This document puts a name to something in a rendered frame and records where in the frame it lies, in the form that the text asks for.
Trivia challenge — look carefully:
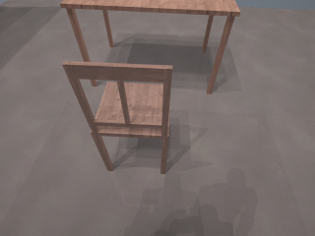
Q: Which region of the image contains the chair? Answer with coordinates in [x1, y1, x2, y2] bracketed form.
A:
[62, 61, 173, 174]

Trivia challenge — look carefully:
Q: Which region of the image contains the table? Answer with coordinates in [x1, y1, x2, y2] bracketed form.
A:
[60, 0, 241, 94]

